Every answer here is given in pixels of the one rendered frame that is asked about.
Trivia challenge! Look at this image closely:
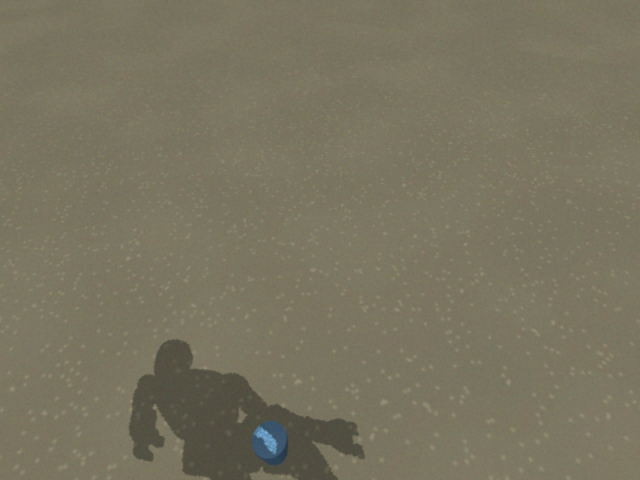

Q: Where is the cup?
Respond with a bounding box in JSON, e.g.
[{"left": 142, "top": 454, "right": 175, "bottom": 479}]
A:
[{"left": 252, "top": 421, "right": 288, "bottom": 465}]

